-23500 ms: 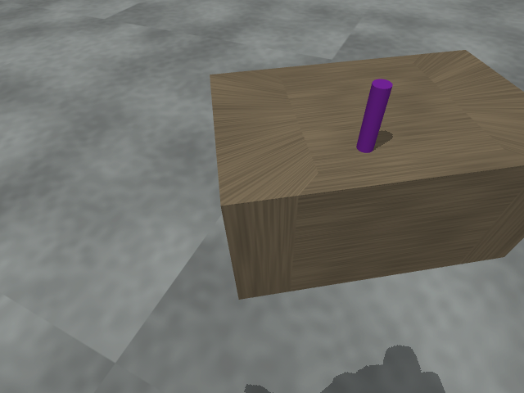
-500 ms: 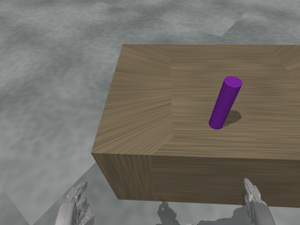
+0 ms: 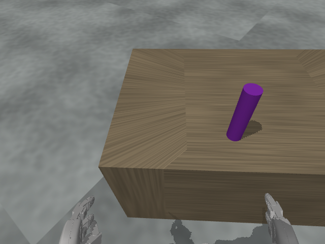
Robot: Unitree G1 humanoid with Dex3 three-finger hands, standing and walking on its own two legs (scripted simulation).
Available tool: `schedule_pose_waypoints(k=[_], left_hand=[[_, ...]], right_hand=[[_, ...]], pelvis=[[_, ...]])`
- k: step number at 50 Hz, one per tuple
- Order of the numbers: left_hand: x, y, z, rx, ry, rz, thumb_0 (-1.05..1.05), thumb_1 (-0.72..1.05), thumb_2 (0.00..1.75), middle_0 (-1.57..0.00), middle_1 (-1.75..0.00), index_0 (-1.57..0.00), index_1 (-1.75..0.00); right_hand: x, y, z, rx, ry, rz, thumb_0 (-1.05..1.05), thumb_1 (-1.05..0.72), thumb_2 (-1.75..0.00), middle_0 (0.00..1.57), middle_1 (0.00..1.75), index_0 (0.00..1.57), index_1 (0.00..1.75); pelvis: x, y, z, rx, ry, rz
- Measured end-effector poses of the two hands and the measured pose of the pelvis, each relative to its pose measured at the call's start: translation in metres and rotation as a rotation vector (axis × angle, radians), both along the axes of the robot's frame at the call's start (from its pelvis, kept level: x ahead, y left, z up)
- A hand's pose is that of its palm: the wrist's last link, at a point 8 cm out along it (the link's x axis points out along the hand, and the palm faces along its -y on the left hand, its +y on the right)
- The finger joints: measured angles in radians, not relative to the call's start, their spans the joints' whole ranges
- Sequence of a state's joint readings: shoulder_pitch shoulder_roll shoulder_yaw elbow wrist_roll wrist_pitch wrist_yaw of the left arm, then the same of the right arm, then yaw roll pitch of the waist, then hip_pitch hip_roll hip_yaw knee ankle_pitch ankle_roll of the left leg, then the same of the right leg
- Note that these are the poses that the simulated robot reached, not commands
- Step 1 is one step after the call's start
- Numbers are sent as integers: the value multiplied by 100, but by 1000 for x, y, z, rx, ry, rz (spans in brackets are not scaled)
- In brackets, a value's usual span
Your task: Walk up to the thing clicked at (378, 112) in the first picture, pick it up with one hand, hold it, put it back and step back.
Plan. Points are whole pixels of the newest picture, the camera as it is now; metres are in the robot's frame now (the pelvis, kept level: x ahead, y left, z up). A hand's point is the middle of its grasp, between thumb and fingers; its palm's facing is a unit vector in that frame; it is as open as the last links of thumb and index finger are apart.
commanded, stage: home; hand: right
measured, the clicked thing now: (242, 115) +0.50 -0.23 -0.01
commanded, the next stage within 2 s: stand in 0.86 s
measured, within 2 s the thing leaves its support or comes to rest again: neither
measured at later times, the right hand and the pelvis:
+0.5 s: hand out of the picture +0.14 -0.21 -0.09, palm faces -0.07 +0.93 -0.37, open 17.5 cm; pelvis -0.01 +0.00 +0.01, yaw +0 degrees
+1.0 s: hand out of the picture +0.06 -0.25 -0.10, palm faces -0.04 +0.94 -0.34, open 17.4 cm; pelvis +0.00 -0.01 +0.06, yaw +1 degrees
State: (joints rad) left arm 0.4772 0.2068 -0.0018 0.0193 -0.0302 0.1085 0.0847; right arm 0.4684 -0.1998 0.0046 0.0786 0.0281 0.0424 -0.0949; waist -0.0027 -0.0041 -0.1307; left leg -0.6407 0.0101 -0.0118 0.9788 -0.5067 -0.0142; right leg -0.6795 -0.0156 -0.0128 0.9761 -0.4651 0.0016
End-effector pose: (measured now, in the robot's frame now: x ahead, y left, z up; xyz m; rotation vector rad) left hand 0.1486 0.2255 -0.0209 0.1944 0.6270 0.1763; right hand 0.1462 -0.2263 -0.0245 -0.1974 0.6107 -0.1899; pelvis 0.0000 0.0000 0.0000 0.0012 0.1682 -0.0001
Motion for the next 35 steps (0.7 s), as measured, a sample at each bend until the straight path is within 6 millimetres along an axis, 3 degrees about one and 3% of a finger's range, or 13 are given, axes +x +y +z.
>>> schedule_pose_waypoints(k=[3,12,20,26,35], left_hand=[[0,1,-2,1,0,0,1,90,90,-21,-30,-20,-30],[-8,11,-37,18,115,39,1,90,90,-21,-30,-20,-30],[-14,13,-48,44,140,26,1,90,90,-21,-30,-20,-30],[-25,33,-63,85,304,-74,1,90,90,-21,-30,-20,-30],[-65,65,-58,100,463,19,0,90,90,-21,-30,-20,-30]], right_hand=[[0,-1,0,-3,-3,-1,-1,53,-6,5,6,5,5],[-4,0,1,-19,15,-12,-1,53,-5,5,6,5,5],[-6,-2,-1,-62,59,11,-1,54,-5,5,5,5,5],[-19,-32,-34,-135,262,120,-1,54,-5,5,5,6,5],[-57,-65,-44,-135,465,29,-1,55,-4,5,5,5,5]], pelvis=[[-1,0,0,1,-1,2],[-1,0,-1,17,-11,0],[-4,1,2,20,-37,-4],[-9,0,11,0,-122,0],[-3,-2,29,-4,-162,4]])
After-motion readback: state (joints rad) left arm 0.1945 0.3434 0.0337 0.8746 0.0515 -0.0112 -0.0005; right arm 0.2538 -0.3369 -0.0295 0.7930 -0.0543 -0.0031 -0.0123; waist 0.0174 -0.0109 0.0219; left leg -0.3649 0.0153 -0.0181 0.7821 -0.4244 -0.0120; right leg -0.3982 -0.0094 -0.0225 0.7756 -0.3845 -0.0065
